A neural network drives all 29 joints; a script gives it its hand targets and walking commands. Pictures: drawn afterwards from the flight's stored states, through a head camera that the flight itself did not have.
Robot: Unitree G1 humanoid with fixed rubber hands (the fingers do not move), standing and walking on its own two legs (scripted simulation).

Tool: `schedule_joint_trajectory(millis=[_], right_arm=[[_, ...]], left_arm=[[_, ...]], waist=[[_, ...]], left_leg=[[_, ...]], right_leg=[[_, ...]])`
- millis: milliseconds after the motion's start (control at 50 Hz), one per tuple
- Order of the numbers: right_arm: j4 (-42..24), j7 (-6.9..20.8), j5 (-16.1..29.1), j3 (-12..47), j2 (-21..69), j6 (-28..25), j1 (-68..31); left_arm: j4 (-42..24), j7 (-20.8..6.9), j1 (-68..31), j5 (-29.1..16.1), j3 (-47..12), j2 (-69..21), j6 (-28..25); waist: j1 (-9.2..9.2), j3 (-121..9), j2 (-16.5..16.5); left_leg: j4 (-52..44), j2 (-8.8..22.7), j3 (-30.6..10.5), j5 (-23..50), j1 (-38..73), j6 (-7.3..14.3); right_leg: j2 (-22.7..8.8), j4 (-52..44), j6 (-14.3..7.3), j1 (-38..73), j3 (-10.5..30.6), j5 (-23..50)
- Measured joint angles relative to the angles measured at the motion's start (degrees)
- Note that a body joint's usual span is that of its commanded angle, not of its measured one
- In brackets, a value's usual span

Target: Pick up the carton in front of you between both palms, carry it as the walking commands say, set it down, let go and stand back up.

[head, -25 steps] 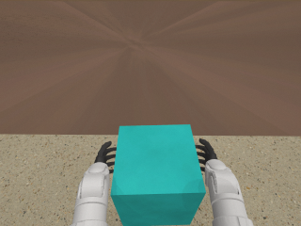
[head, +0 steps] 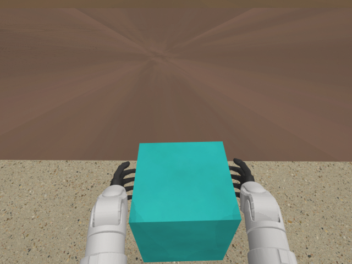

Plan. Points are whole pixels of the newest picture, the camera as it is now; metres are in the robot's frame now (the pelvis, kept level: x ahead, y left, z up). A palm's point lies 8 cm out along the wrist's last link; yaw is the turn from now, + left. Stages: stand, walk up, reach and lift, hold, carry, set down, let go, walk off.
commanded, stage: hold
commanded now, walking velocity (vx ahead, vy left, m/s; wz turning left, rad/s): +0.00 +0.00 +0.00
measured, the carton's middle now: (182, 203) +0.30 +0.00 -0.03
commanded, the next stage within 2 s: carry in 0.08 s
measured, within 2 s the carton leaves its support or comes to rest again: neither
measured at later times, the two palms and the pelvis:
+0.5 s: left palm (124, 155) +0.38 +0.15 +0.07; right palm (240, 152) +0.38 -0.15 +0.07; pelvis +0.10 +0.00 -0.02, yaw -2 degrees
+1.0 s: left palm (135, 100) +0.68 +0.16 +0.05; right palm (217, 101) +0.66 -0.14 +0.05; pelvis +0.40 +0.02 -0.03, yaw -3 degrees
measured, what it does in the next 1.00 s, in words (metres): walks ahead: right foot, then left foot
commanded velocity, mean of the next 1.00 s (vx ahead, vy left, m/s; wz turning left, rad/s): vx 0.48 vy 0.00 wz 0.00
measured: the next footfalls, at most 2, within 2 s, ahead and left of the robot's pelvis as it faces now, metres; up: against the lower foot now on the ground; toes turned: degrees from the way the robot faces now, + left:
right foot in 0.60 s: +0.17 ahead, -0.10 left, +0.00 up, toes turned -9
left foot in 0.94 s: +0.54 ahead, +0.08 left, +0.00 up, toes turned +9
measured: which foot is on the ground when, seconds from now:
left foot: down 0.00-0.62, up 0.64-0.92, down 0.94-1.00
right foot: down 0.00-0.46, up 0.48-0.58, down 0.60-0.96, up 0.98-1.00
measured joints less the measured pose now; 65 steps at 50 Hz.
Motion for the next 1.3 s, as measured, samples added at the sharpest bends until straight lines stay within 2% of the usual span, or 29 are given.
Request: schedule_joint_trajectory(millis=[80,120,160,220,280,320,380,440,460,520,540,580,620,660,700,740,800,860,900,920,940,960,1000,1020,1060,1100,1180,1300], right_arm=[[0.2,0.1,-0.1,-0.4,0.1,-0.1,-0.5],[-0.2,0.0,0.1,-0.1,0.1,0.0,-0.2],[-1.6,-0.3,0.7,0.8,-0.1,0.6,0.5],[-5.3,-1.0,2.1,2.1,-0.3,2.3,1.0],[-9.9,-2.4,4.0,3.9,-0.6,5.5,2.1],[-12.8,-3.0,5.4,4.7,-1.5,8.5,2.8],[-16.3,-3.7,8.2,5.5,-3.9,13.4,3.7],[-19.0,-4.4,10.2,6.2,-4.1,17.6,2.7],[-19.8,-4.7,10.2,6.5,-3.5,18.6,2.3],[-23.1,-5.7,9.4,7.3,-0.8,21.1,3.2],[-24.8,-6.1,9.2,7.9,-0.5,21.9,4.2],[-28.4,-6.4,9.1,8.7,-1.1,23.7,5.8],[-32.2,-6.3,9.6,7.6,-1.5,25.0,7.4],[-34.2,-6.4,10.2,6.5,-1.6,25.8,8.6],[-34.5,-6.4,10.7,6.2,-1.6,26.6,8.3],[-34.3,-6.3,11.1,6.3,-1.5,26.9,7.4],[-34.5,-6.0,11.0,6.7,-1.3,26.5,6.4],[-35.3,-5.7,10.5,7.4,-1.3,26.1,6.5],[-35.5,-5.6,10.1,7.8,-1.3,25.9,6.7],[-35.3,-5.5,10.0,8.0,-1.3,25.9,6.7],[-34.7,-5.5,9.8,8.3,-1.2,25.8,6.4],[-33.5,-5.5,9.6,8.6,-1.2,25.3,6.2],[-31.2,-5.5,9.2,8.6,-1.2,25.0,6.0],[-30.5,-5.5,9.2,8.5,-1.2,25.0,6.2],[-30.1,-5.5,9.3,8.2,-1.3,24.9,7.0],[-30.3,-5.5,9.5,7.9,-1.4,24.5,7.8],[-31.0,-5.5,10.0,7.6,-1.6,23.3,9.2],[-34.0,-5.4,10.8,8.0,-1.6,23.3,9.3]], left_arm=[[0.2,0.0,-0.5,0.1,0.4,-0.1,-0.1],[-0.3,0.0,-0.1,-0.2,0.2,0.0,0.0],[-1.7,0.4,0.7,-0.8,-0.7,0.2,0.5],[-5.6,0.9,1.4,-2.6,-1.7,0.7,2.2],[-9.6,1.9,2.0,-4.9,-3.2,1.5,5.2],[-11.5,2.6,1.9,-6.2,-4.2,1.7,8.1],[-14.0,4.6,1.7,-7.2,-6.5,1.3,12.8],[-19.7,5.7,3.2,-8.0,-7.4,2.0,17.6],[-21.8,5.7,3.8,-8.4,-7.1,2.5,18.9],[-26.4,5.6,5.8,-10.5,-5.7,3.5,21.8],[-27.4,5.5,6.1,-11.0,-5.3,3.3,22.5],[-29.0,5.4,6.3,-11.2,-4.9,2.1,23.5],[-29.9,5.4,6.2,-10.8,-6.1,0.9,23.7],[-29.7,5.5,6.1,-10.4,-8.1,1.1,24.1],[-30.8,5.8,6.4,-10.3,-8.6,1.2,25.0],[-32.5,6.1,6.7,-10.2,-8.3,1.3,25.8],[-34.5,6.2,6.6,-10.2,-7.5,1.2,26.3],[-35.5,6.1,6.4,-10.5,-7.1,1.2,26.2],[-35.7,6.0,6.5,-10.6,-6.9,1.2,26.1],[-35.7,5.9,6.7,-10.6,-6.8,1.3,26.0],[-35.6,5.8,6.9,-10.6,-6.5,1.3,26.0],[-34.8,5.7,6.8,-10.6,-6.0,1.5,25.8],[-32.7,5.5,6.4,-10.3,-5.4,1.4,25.6],[-31.9,5.5,6.5,-10.0,-5.3,1.2,25.6],[-30.7,5.4,6.7,-9.7,-6.0,1.3,25.5],[-30.2,5.3,7.1,-9.5,-6.8,1.3,24.9],[-30.1,5.1,8.1,-9.0,-8.3,1.4,23.3],[-34.3,5.4,9.4,-9.2,-9.1,1.5,23.3]], waist=[[0.05,-0.7,0.0],[0.17,-2.7,0.1],[0.25,-4.7,0.1],[0.32,-6.6,0.1],[0.27,-8.5,0.5],[0.17,-9.8,0.7],[-0.12,-11.2,0.1],[0.13,-11.1,-1.6],[0.18,-11.0,-1.9],[0.15,-11.0,-0.2],[0.16,-10.7,0.7],[0.02,-9.7,2.3],[-0.72,-9.0,3.4],[-0.41,-8.9,2.0],[0.13,-8.5,0.2],[0.84,-8.1,-1.2],[1.94,-7.4,-2.1],[2.47,-6.9,-2.0],[2.43,-6.3,-2.0],[2.25,-6.0,-1.6],[1.96,-5.8,-1.4],[1.21,-5.6,-1.8],[0.04,-4.9,-1.6],[-0.36,-4.5,-1.3],[-1.11,-3.9,-0.7],[-1.74,-3.7,-0.1],[-2.24,-4.3,0.8],[-1.25,-5.2,0.5]], left_leg=[[1.1,0.1,0.3,-0.5,-1.5,0.0],[3.8,0.7,1.8,-3.0,-4.6,-0.1],[6.0,1.4,3.3,-7.5,-7.0,0.1],[7.9,2.3,5.0,-7.4,-9.9,0.0],[10.4,3.4,5.8,-7.4,-11.7,-0.4],[12.9,4.2,6.3,-10.9,-12.9,-0.4],[14.7,4.6,9.7,-14.3,-14.8,-0.4],[9.8,3.5,12.6,-7.5,-12.6,0.2],[9.6,3.3,13.4,-7.3,-12.0,0.3],[9.4,4.5,14.4,-11.3,-10.2,0.1],[8.6,5.1,14.4,-12.0,-9.2,-0.1],[7.8,6.4,13.9,-13.1,-7.2,-0.9],[12.7,7.9,13.3,-15.5,-7.7,-1.2],[25.2,7.2,13.0,-17.4,-12.7,-0.9],[35.0,5.8,13.5,-18.6,-18.6,0.2],[37.1,5.1,14.6,-16.8,-23.6,0.9],[31.5,4.9,15.8,-11.2,-29.4,0.9],[18.8,4.6,17.7,-3.3,-31.3,1.2],[11.5,3.7,20.4,2.1,-29.5,1.7],[8.8,3.3,21.8,3.1,-27.5,2.0],[8.4,3.1,22.6,5.0,-25.7,3.1],[11.4,2.9,23.2,4.6,-25.7,5.1],[13.8,2.8,23.6,0.4,-24.3,7.5],[12.8,2.7,23.6,-0.8,-22.8,7.9],[8.8,2.5,23.4,-0.8,-19.1,7.1],[4.5,2.4,23.0,-0.7,-15.5,7.0],[-2.2,2.6,21.6,-1.3,-8.6,6.3],[-7.4,2.6,20.2,-5.6,1.5,4.3]], right_leg=[[-0.1,1.1,0.1,-1.5,-0.3,-0.4],[-0.6,3.9,0.1,-4.7,-1.4,-3.1],[-1.3,6.4,0.2,-7.3,-2.8,-8.2],[-2.3,9.3,0.0,-10.8,-4.6,-9.3],[-2.8,11.2,0.0,-12.4,-6.3,-8.6],[-2.9,11.3,0.0,-12.5,-7.5,-7.2],[-3.7,11.0,-0.1,-11.8,-8.6,-9.4],[-5.1,11.7,0.4,-11.3,-7.5,-11.7],[-5.6,14.1,0.3,-12.2,-7.7,-12.5],[-5.1,22.1,0.4,-17.0,-11.5,-17.0],[-4.4,21.5,0.3,-18.0,-12.7,-18.1],[-2.9,14.7,0.0,-18.2,-15.5,-14.0],[-2.0,10.5,-2.2,-15.8,-17.9,-5.9],[-2.3,10.0,-3.8,-13.5,-18.5,-8.4],[-2.9,7.1,-3.8,-10.6,-18.1,-10.0],[-3.4,3.1,-2.4,-7.2,-17.3,-9.5],[-4.0,-1.9,-2.1,-1.8,-16.3,-9.8],[-4.6,-4.7,-0.9,3.7,-15.8,-11.9],[-5.6,-2.7,0.2,6.6,-15.7,-15.0],[-6.2,1.1,0.6,7.1,-16.1,-17.2],[-7.1,7.4,0.7,6.4,-16.3,-19.2],[-8.3,16.5,0.4,3.5,-15.5,-18.3],[-7.5,35.5,-0.4,-5.2,-11.1,-15.7],[-6.9,42.1,-1.0,-9.6,-10.1,-14.2],[-6.8,47.2,-1.8,-17.0,-10.2,-10.3],[-7.3,45.1,-2.0,-22.7,-11.1,-6.9],[-8.0,34.5,-1.1,-29.5,-12.9,-2.6],[-7.8,19.6,-0.2,-32.6,-15.4,4.6]])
